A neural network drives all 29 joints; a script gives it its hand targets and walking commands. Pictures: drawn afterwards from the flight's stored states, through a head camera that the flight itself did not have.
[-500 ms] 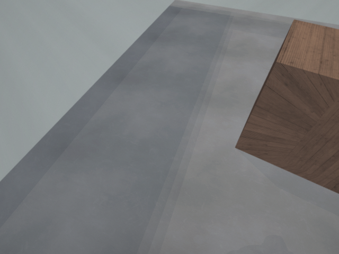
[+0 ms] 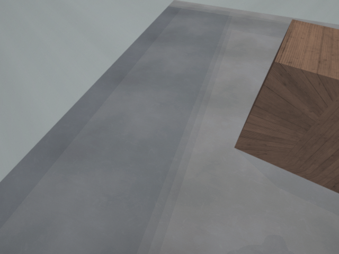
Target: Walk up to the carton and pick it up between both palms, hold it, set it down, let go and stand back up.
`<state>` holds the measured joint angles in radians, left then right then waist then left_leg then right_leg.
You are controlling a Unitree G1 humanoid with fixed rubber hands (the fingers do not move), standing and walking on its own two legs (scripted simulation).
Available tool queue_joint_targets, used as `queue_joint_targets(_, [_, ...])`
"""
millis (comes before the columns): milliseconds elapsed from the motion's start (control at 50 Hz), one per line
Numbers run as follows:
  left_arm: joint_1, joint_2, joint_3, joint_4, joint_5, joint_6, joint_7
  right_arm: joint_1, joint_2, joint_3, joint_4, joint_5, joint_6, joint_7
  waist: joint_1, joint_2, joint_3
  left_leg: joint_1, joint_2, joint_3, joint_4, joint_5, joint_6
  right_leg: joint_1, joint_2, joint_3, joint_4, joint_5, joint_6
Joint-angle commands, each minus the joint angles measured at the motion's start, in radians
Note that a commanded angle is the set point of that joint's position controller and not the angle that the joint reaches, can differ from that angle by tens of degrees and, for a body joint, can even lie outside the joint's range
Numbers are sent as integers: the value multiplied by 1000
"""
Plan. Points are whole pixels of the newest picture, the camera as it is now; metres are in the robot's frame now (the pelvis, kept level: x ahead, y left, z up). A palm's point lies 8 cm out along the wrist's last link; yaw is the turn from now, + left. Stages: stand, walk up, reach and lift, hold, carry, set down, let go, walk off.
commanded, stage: stand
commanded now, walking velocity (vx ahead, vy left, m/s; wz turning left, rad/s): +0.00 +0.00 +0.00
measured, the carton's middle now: out of the picture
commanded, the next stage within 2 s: walk up in 0.12 s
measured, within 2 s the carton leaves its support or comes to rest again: neither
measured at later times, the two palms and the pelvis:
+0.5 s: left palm out of the picture +0.05 +0.23 -0.15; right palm out of the picture -0.02 -0.28 -0.15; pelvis +0.00 -0.03 -0.02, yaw -10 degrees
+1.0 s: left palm (150, 224) +0.23 +0.06 -0.18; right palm out of the picture +0.07 -0.43 -0.14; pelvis +0.11 -0.18 -0.04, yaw -21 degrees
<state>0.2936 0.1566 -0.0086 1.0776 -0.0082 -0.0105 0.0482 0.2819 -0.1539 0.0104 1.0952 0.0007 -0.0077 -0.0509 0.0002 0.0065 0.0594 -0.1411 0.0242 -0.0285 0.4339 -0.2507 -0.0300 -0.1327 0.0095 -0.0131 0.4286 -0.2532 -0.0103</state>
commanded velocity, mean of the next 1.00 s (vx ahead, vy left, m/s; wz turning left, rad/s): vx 0.00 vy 0.00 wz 0.00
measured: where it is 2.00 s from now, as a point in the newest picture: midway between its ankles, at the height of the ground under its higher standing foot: (262, 241)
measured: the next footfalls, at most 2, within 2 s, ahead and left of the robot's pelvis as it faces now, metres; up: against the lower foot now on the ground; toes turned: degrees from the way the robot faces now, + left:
right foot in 0.58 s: +0.10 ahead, -0.25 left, +0.00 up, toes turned -19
left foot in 0.84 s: +0.16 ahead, -0.05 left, +0.00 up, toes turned -8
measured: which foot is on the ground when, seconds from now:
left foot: down 0.00-0.60, up 0.62-0.82, down 0.84-1.00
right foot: down 0.00-0.34, up 0.36-0.56, down 0.58-0.84, up 0.86-1.00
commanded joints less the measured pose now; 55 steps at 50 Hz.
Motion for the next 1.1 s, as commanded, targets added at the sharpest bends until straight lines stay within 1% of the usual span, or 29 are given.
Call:
queue_joint_targets(0, [78,122,23,-29,0,-12,5,80,-127,-19,-26,0,-12,-7,1,1,38,-39,75,-54,-91,167,22,-34,-107,94,-103,178,-2])
queue_joint_targets(280, [76,119,22,-24,1,-12,6,86,-121,-18,-18,0,-11,-7,1,-6,37,-31,77,-53,-91,161,21,-39,-105,93,-105,175,-1])
queue_joint_targets(300, [20,214,84,-93,36,4,-22,84,-206,-93,-74,-75,-22,-27,6,-41,-8,145,122,-90,-27,-155,117,-286,-42,118,80,-112,-36])
queue_joint_targets(320, [-56,191,81,-134,58,12,-35,143,-278,-124,-57,-97,-25,-36,-49,62,21,222,256,-259,-114,-330,200,-505,-14,86,223,-260,-20])
queue_joint_targets(340, [-113,151,77,-178,78,19,-41,175,-298,-140,-51,-105,-29,-45,-85,175,54,168,455,-406,-242,-357,311,-594,-34,23,485,-299,10])
queue_joint_targets(360, [-119,153,87,-205,100,26,-44,155,-282,-134,-51,-108,-38,-52,-72,127,94,96,540,-434,-257,-292,371,-641,-129,91,625,-280,20])
queue_joint_targets(380, [-77,161,98,-204,107,29,-50,113,-251,-126,-58,-105,-51,-54,-46,81,110,56,521,-372,-246,-240,359,-630,-169,134,669,-233,23])
queue_joint_targets(420, [-17,154,104,-211,96,35,-65,28,-252,-128,-93,-100,-62,-46,-6,118,100,16,478,-272,-215,-213,317,-579,-204,155,644,-208,39])
queue_joint_targets(480, [-4,134,106,-242,72,38,-93,-35,-283,-141,-127,-100,-54,-30,-9,172,118,-64,418,-78,-182,-266,281,-447,-206,92,487,-207,38])
queue_joint_targets(520, [33,140,113,-249,56,32,-110,-78,-304,-148,-151,-102,-42,-16,12,209,114,-184,371,37,-131,-342,249,-267,-166,-1,387,-185,15])
queue_joint_targets(540, [79,152,125,-236,46,22,-116,-101,-304,-145,-166,-102,-36,-11,36,190,107,-263,346,86,-85,-385,236,-147,-131,-67,340,-145,5])
queue_joint_targets(560, [158,176,143,-211,39,10,-119,-124,-291,-132,-180,-97,-26,-7,82,111,92,-373,315,142,3,-432,217,8,-88,-133,291,-56,-3])
queue_joint_targets(580, [264,207,162,-172,36,0,-115,-109,-245,-108,-192,-93,-17,1,129,-20,53,-436,249,223,195,-419,186,127,-28,-157,260,-70,-12])
queue_joint_targets(600, [322,343,195,-171,35,-7,-101,-93,-160,-74,-237,-63,-10,14,175,-361,30,-499,55,325,577,-455,115,85,-140,209,-4,-408,-109])
queue_joint_targets(620, [271,409,178,-196,30,0,-90,-118,-162,-82,-285,-33,-5,27,161,-409,52,-553,-12,156,787,-507,85,-25,-280,653,-253,-583,-256])
queue_joint_targets(640, [200,397,163,-208,21,4,-79,-126,-197,-79,-299,-26,-3,33,134,-295,59,-563,49,46,876,-433,82,-46,-352,743,-309,-588,-311])
queue_joint_targets(660, [165,400,154,-220,21,5,-67,-108,-200,-71,-295,-19,-10,36,118,-238,58,-597,82,17,898,-377,77,-22,-362,705,-262,-470,-319])
queue_joint_targets(680, [118,408,156,-231,35,6,-52,-79,-208,-69,-284,-18,-18,34,92,-204,57,-588,118,9,873,-345,76,-54,-361,658,-217,-460,-327])
queue_joint_targets(720, [9,355,135,-265,55,9,-42,12,-216,-78,-272,-21,-33,36,30,-191,28,-418,147,-5,704,-367,67,-163,-340,520,-130,-379,-296])
queue_joint_targets(760, [-23,313,110,-273,60,14,-50,36,-200,-81,-276,-21,-37,35,20,-178,56,-284,114,26,509,-378,62,-274,-307,422,-75,-260,-267])
queue_joint_targets(800, [-103,298,85,-284,52,28,-65,222,-183,-94,-242,-22,-45,35,-77,-89,13,61,55,100,245,-114,86,-488,-225,266,69,-271,-194])
queue_joint_targets(820, [-136,248,64,-299,47,35,-75,347,-217,-114,-226,-37,-52,27,-141,52,-12,248,82,9,106,-115,110,-644,-117,149,270,-401,-101])
queue_joint_targets(840, [-136,154,41,-360,44,32,-82,379,-358,-142,-243,-73,-57,11,-164,350,-6,197,409,-569,-258,-624,203,-783,58,-7,671,-406,2])
queue_joint_targets(860, [-141,231,72,-356,65,55,-76,266,-387,-133,-245,-76,-47,-14,-97,166,96,65,530,-760,-351,-700,277,-791,-18,132,809,-335,21])
queue_joint_targets(880, [-114,256,79,-335,75,62,-81,177,-356,-118,-278,-75,-53,-27,-57,81,158,71,519,-665,-303,-584,286,-806,-50,143,844,-257,35])
queue_joint_targets(940, [-72,223,81,-305,79,48,-92,82,-283,-87,-319,-76,-77,-24,-21,115,172,81,436,-251,-151,66,274,-732,-99,121,829,-161,68])
queue_joint_targets(980, [-92,183,70,-331,63,36,-106,83,-286,-90,-314,-75,-85,-13,-26,187,136,105,401,-76,-94,355,259,-663,-109,103,722,-173,62])
queue_joint_targets(1040, [-148,144,61,-367,34,19,-131,96,-308,-98,-330,-69,-78,-4,-45,212,119,47,352,106,-70,345,240,-490,-109,21,449,-121,26])
queue_joint_targets(1080, [-80,139,74,-346,36,5,-144,88,-328,-108,-347,-64,-67,-1,-17,210,71,-56,325,176,-44,223,226,-264,-68,-60,342,-45,-3])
